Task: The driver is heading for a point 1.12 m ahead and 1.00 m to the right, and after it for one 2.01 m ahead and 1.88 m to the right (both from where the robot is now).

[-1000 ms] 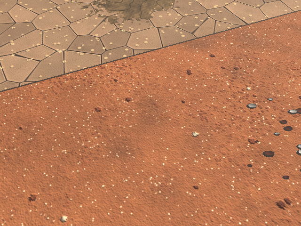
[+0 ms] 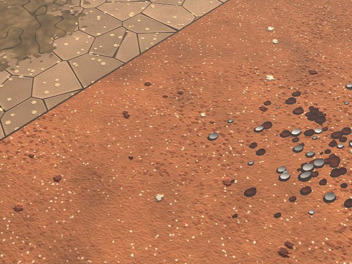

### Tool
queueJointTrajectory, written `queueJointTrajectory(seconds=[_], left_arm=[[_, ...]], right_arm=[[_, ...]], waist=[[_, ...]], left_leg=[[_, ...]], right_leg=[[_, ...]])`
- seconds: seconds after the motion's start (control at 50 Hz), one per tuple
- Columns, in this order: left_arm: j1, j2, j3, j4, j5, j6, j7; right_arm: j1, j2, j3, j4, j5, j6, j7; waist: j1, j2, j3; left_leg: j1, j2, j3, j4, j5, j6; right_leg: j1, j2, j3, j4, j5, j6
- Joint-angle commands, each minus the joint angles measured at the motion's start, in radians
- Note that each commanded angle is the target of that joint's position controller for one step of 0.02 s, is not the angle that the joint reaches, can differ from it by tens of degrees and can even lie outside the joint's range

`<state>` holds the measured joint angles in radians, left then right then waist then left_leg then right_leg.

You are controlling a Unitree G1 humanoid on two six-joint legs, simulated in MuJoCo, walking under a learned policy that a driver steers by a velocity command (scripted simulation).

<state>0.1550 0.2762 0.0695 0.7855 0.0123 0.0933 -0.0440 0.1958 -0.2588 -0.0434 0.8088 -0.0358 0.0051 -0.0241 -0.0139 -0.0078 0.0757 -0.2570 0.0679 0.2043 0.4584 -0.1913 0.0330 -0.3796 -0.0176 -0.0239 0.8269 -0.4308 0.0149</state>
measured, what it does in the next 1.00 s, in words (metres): steps on the spot, turning right: right foot, then left foot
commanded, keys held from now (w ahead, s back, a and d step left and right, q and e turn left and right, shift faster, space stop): e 1.00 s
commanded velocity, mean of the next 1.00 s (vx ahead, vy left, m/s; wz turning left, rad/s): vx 0.00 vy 0.00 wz -0.59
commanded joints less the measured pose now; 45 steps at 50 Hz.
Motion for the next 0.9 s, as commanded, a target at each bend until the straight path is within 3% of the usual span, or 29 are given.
queueJointTrajectory(seconds=[0.02,0.06,0.08,0.1,0.12,0.14,0.16,0.2,0.22,0.26,0.34,0.46,0.56,0.62,0.64,0.66,0.68,0.7,0.72,0.74,0.76,0.8,0.9], left_arm=[[0.013,0.071,0.012,-0.081,-0.006,-0.017,-0.005],[0.075,0.074,0.013,-0.069,-0.003,-0.034,0.002],[0.104,0.123,0.025,-0.062,0.01,-0.049,0.015],[0.095,0.28,0.055,-0.101,0.012,-0.058,0.025],[0.162,0.288,0.07,-0.085,0.014,-0.057,0.03],[0.126,0.236,0.054,-0.08,0.012,-0.056,0.038],[0.051,0.19,0.04,-0.09,0.004,-0.054,0.043],[-0.01,0.149,0.028,-0.113,-0.005,-0.057,0.048],[0.008,0.139,0.024,-0.114,-0.009,-0.06,0.046],[0.05,0.154,0.029,-0.107,-0.012,-0.067,0.041],[0.106,0.17,0.036,-0.1,-0.005,-0.068,0.045],[0.129,0.196,0.046,-0.107,0.006,-0.064,0.042],[0.095,0.203,0.052,-0.114,0.008,-0.058,0.032],[0.03,0.19,0.051,-0.12,-0.007,-0.053,0.032],[0.032,0.158,0.042,-0.127,-0.016,-0.056,0.037],[0.117,0.073,0.023,-0.126,-0.012,-0.06,0.04],[0.115,0.152,0.043,-0.126,0.011,-0.056,0.049],[0.097,0.193,0.055,-0.12,0.028,-0.052,0.046],[0.106,0.189,0.059,-0.1,0.023,-0.047,0.036],[0.128,0.176,0.057,-0.083,0.014,-0.041,0.026],[0.142,0.169,0.055,-0.076,0.009,-0.035,0.014],[0.122,0.158,0.048,-0.079,0.0,-0.03,0.003],[0.028,0.126,0.029,-0.116,-0.001,-0.018,-0.004]], right_arm=[[0.001,-0.191,-0.051,-0.056,0.002,-0.002,0.009],[0.001,-0.194,-0.058,-0.052,0.012,0.01,0.014],[0.046,-0.163,-0.055,-0.043,0.011,0.018,0.021],[0.051,-0.068,-0.03,-0.111,0.01,0.03,0.023],[-0.071,-0.111,-0.032,-0.133,0.002,0.046,0.004],[-0.067,-0.109,-0.033,-0.131,0.019,0.053,0.003],[-0.04,-0.117,-0.037,-0.114,0.03,0.046,0.006],[0.011,-0.143,-0.047,-0.086,0.005,0.036,0.012],[0.019,-0.143,-0.049,-0.084,0.002,0.037,0.015],[0.007,-0.126,-0.046,-0.094,0.01,0.042,0.019],[-0.035,-0.12,-0.041,-0.118,0.013,0.051,0.011],[-0.073,-0.117,-0.032,-0.153,0.021,0.041,0.002],[-0.054,-0.12,-0.024,-0.173,0.034,0.028,-0.006],[0.036,-0.113,-0.019,-0.157,0.033,0.014,-0.021],[0.057,-0.153,-0.028,-0.153,0.023,0.006,-0.032],[0.03,-0.225,-0.036,-0.174,0.013,0.006,-0.039],[-0.028,-0.279,-0.047,-0.196,0.009,0.015,-0.028],[-0.021,-0.221,-0.037,-0.195,0.012,0.015,-0.019],[-0.066,-0.161,-0.019,-0.2,0.02,0.012,-0.012],[-0.1,-0.141,-0.013,-0.21,0.017,0.012,-0.009],[-0.107,-0.141,-0.013,-0.212,0.016,0.01,-0.016],[-0.065,-0.141,-0.014,-0.205,0.014,0.007,-0.018],[0.04,-0.166,-0.031,-0.168,0.012,0.003,-0.015]], waist=[[0.0,0.179,-0.129],[0.04,0.12,-0.134],[0.044,-0.041,-0.113],[0.014,-0.338,-0.081],[0.103,-0.196,-0.073],[0.057,-0.144,-0.053],[0.017,-0.12,-0.033],[-0.005,-0.143,-0.075],[-0.003,-0.12,-0.107],[0.009,-0.082,-0.124],[0.038,-0.105,-0.105],[0.053,-0.097,-0.111],[0.037,-0.111,-0.128],[-0.027,-0.102,-0.124],[-0.028,-0.039,-0.128],[0.026,0.178,-0.149],[0.023,0.219,-0.089],[0.03,0.142,-0.068],[0.052,0.104,-0.044],[0.065,0.109,-0.041],[0.068,0.143,-0.056],[0.04,0.144,-0.073],[-0.021,0.159,-0.086]], left_leg=[[0.086,0.263,-0.173,-0.104,0.201,0.152],[0.012,0.244,-0.111,0.011,0.137,0.07],[-0.091,0.177,-0.039,0.18,-0.018,-0.004],[-0.366,-0.009,0.01,0.419,-0.461,-0.088],[-0.368,-0.032,-0.165,0.56,-0.448,-0.083],[-0.361,-0.019,-0.208,0.603,-0.362,-0.075],[-0.345,-0.01,-0.227,0.589,-0.26,-0.065],[-0.326,-0.027,-0.215,0.616,-0.172,-0.062],[-0.316,-0.035,-0.218,0.637,-0.164,-0.065],[-0.331,-0.039,-0.228,0.626,-0.158,-0.074],[-0.361,-0.047,-0.245,0.524,-0.176,-0.084],[-0.283,-0.079,-0.262,0.394,-0.217,-0.068],[-0.134,-0.123,-0.27,0.253,-0.233,-0.041],[0.078,-0.132,-0.264,-0.044,-0.097,-0.023],[0.184,-0.036,-0.341,-0.163,-0.064,-0.005],[0.277,0.228,-0.585,-0.236,-0.085,0.055],[0.13,0.335,-0.714,-0.245,0.011,0.173],[0.076,0.321,-0.659,-0.223,0.094,0.208],[0.047,0.251,-0.548,-0.206,0.139,0.187],[0.048,0.187,-0.448,-0.192,0.189,0.16],[0.081,0.157,-0.391,-0.178,0.245,0.151],[0.141,0.142,-0.329,-0.154,0.348,0.156],[0.267,0.196,-0.301,-0.124,0.396,0.184]], right_leg=[[0.077,0.016,-0.057,-0.123,0.003,-0.029],[0.222,0.037,-0.056,-0.344,0.148,-0.06],[0.289,-0.043,0.113,-0.516,0.18,-0.084],[0.333,-0.355,0.553,-0.569,0.454,-0.197],[0.242,-0.369,0.523,-0.554,0.552,-0.299],[0.218,-0.303,0.435,-0.544,0.519,-0.292],[0.198,-0.227,0.356,-0.549,0.464,-0.25],[0.241,-0.15,0.292,-0.526,0.547,-0.222],[0.264,-0.147,0.291,-0.515,0.599,-0.225],[0.304,-0.151,0.312,-0.507,0.622,-0.233],[0.341,-0.153,0.385,-0.505,0.548,-0.249],[0.3,-0.146,0.483,-0.476,0.528,-0.264],[0.242,-0.114,0.56,-0.445,0.591,-0.235],[0.145,-0.047,0.566,-0.403,0.499,-0.154],[0.053,0.01,0.516,-0.339,0.328,-0.097],[-0.064,0.139,0.326,-0.117,-0.021,-0.037],[-0.162,0.216,0.17,0.054,-0.166,-0.02],[-0.132,0.143,0.177,0.196,-0.131,-0.011],[-0.12,0.13,0.174,0.26,-0.071,-0.007],[-0.116,0.128,0.159,0.314,-0.023,0.004],[-0.13,0.123,0.138,0.358,0.008,0.016],[-0.155,0.112,0.107,0.359,0.021,0.039],[-0.181,0.07,0.07,0.194,-0.007,0.054]])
